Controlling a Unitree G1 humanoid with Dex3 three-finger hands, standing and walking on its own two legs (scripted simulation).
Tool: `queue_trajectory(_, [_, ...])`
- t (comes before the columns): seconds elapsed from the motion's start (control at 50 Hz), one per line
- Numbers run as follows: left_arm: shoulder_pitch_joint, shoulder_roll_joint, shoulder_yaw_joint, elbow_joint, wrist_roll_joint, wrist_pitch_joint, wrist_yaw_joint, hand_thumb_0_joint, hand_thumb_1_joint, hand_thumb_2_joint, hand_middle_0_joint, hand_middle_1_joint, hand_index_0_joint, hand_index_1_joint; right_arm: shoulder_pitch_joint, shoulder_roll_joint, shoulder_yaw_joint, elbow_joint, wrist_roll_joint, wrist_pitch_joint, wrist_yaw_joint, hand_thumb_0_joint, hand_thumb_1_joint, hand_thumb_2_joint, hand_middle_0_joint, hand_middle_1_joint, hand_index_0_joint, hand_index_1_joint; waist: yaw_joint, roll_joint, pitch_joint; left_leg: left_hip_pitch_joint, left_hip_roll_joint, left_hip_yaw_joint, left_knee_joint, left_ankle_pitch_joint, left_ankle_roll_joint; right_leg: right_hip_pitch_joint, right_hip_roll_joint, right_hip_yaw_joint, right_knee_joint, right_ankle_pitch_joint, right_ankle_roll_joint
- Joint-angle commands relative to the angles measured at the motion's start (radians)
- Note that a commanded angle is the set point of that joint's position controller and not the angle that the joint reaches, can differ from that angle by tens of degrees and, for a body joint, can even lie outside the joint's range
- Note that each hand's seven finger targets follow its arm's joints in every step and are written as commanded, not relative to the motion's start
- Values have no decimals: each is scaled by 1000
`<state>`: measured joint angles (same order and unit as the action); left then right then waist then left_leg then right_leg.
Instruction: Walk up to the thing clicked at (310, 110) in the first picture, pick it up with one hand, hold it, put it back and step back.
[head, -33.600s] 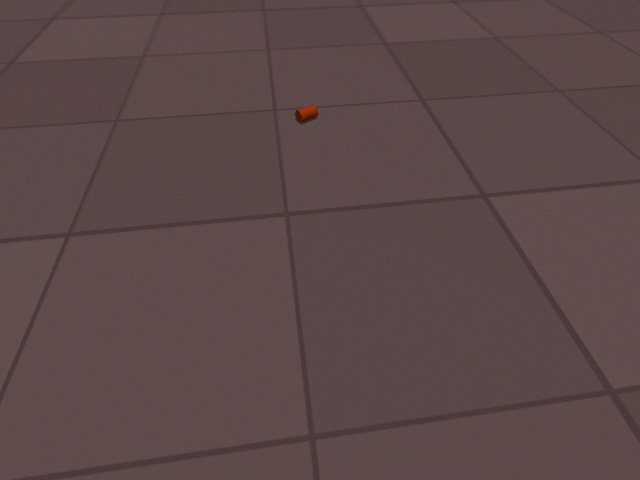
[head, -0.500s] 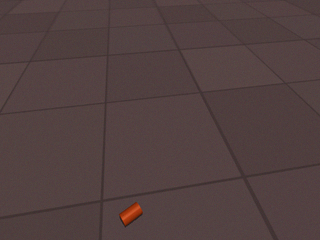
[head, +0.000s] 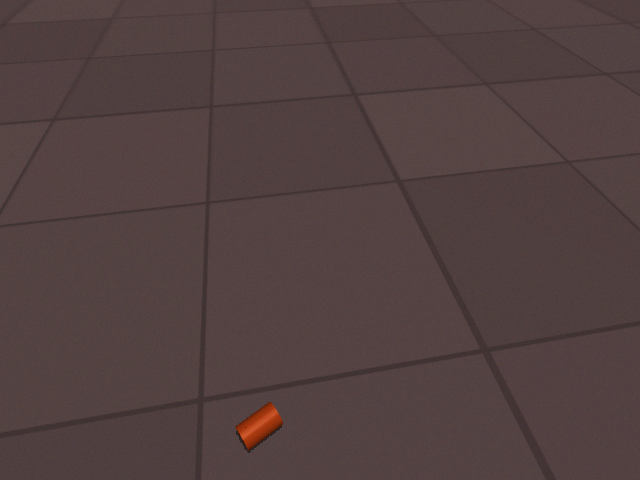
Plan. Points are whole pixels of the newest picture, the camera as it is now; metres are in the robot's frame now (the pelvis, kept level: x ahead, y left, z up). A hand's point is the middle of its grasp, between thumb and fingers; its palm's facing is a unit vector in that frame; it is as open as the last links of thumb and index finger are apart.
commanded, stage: stand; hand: left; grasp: from above
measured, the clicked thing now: (259, 425) +0.45 +0.20 -0.74
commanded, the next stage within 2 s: step back in 0.82 s
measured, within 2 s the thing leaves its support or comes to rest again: neither
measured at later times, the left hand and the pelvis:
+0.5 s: hand out of the picture +0.07 +0.25 -0.16, palm faces +0.00 -0.94 -0.33, open 7.4 cm; pelvis +0.00 +0.00 +0.00, yaw +0 degrees
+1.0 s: hand out of the picture +0.08 +0.26 -0.16, palm faces +0.00 -0.93 -0.38, open 7.4 cm; pelvis -0.02 -0.01 -0.01, yaw -1 degrees
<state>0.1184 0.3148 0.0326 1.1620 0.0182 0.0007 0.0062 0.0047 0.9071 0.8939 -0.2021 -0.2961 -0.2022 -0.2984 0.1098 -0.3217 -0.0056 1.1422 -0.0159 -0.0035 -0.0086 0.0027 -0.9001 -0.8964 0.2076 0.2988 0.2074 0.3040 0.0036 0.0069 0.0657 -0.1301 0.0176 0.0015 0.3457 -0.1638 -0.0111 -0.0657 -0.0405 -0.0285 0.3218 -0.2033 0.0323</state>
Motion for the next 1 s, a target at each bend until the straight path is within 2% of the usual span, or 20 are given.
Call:
queue_trajectory(0.0, [-33,202,30,-59,0,-25,14,0,900,900,-200,-300,-200,-301,-33,-208,-38,-50,0,-24,-11,0,-900,-900,200,300,200,300,-2,4,-70,25,108,-92,-50,134,31,-14,-92,70,-60,114,-35])
queue_trajectory(0.14, [-28,203,29,-62,-1,-23,11,0,900,900,-200,-300,-200,-301,-50,-215,-38,-53,0,-24,-9,0,-900,-900,200,300,200,300,3,9,-58,17,107,-92,-57,102,28,-27,-90,67,-64,93,-37])
queue_trajectory(0.22, [-41,215,31,-71,-1,-26,12,0,900,900,-200,-300,-200,-301,-44,-210,-36,-56,-1,-26,-8,0,-900,-900,200,300,200,300,-1,-2,-70,22,111,-90,-54,138,29,-21,-94,72,-60,114,-38])
queue_trajectory(0.3, [-39,218,30,-70,-1,-26,11,0,900,900,-200,-300,-200,-300,-43,-213,-36,-56,0,-24,-7,0,-900,-900,200,300,200,300,-3,-1,-62,13,108,-92,-61,103,28,-25,-95,71,-63,94,-38])
queue_trajectory(0.34, [-35,215,29,-72,-1,-27,11,0,900,900,-200,-300,-200,-300,-50,-214,-37,-59,-2,-24,-7,0,-900,-900,200,300,200,300,0,-5,-67,25,112,-93,-55,115,30,-34,-94,70,-62,98,-39])
queue_trajectory(0.36, [-32,217,29,-67,-3,-26,9,0,900,900,-200,-300,-200,-300,-38,-216,-36,-54,0,-24,-6,0,-900,-900,200,300,200,300,-5,-4,-61,13,107,-91,-59,83,29,-31,-95,75,-67,88,-38])
queue_trajectory(0.48, [-38,218,27,-75,-3,-30,10,0,900,900,-200,-300,-200,-300,-44,-216,-36,-59,-1,-26,-5,0,-900,-900,200,300,200,300,-2,-7,-83,31,114,-89,-45,167,30,-16,-98,70,-54,146,-40])
queue_trajectory(0.76, [-37,228,25,-83,-5,-27,8,0,900,900,-200,-300,-200,-300,-40,-225,-35,-59,2,-27,-6,0,-900,-900,200,300,200,300,-4,-1,-90,42,116,-85,-47,186,27,-7,-100,73,-46,172,-44])
queue_trajectory(0.78, [-36,224,24,-86,-5,-28,8,0,900,900,-200,-300,-200,-300,-41,-227,-36,-60,2,-28,-7,0,-900,-900,200,300,200,300,-2,0,-99,45,118,-81,-43,186,30,-5,-102,77,-47,179,-44])
queue_trajectory(0.8, [-47,310,62,-108,-29,-19,12,0,900,900,-200,-300,-200,-300,-76,-281,-58,-83,16,-8,1,0,-900,-900,200,300,200,300,-5,-20,-6,-17,101,-90,51,344,52,-85,-83,81,43,351,-54])
queue_trajectory(0.82, [-40,298,63,-122,-34,-15,17,0,900,900,-200,-300,-200,-300,-59,-262,-56,-94,23,0,3,0,-900,-900,200,300,200,300,-8,-19,-18,-28,100,-82,76,376,56,-85,-81,68,68,375,-58])
queue_trajectory(0.84, [-25,289,63,-143,-31,-14,19,0,900,900,-200,-300,-200,-300,-49,-268,-61,-110,27,4,5,0,-900,-900,200,300,200,300,-10,-12,-73,-8,107,-76,101,406,69,-64,-82,64,97,391,-67])
queue_trajectory(0.88, [-45,279,66,-174,-30,-4,19,0,900,900,-200,-300,-200,-300,-35,-275,-74,-130,26,16,6,0,-900,-900,200,300,200,300,-21,-2,-125,-39,108,-79,127,384,96,-65,-66,64,169,318,-88])
queue_trajectory(0.98, [2,247,57,-215,-17,18,13,0,900,900,-200,-300,-200,-300,-72,-313,-99,-205,19,33,11,0,-900,-900,200,300,200,300,-7,127,-150,-109,201,-178,92,286,196,-126,17,25,375,60,-84])
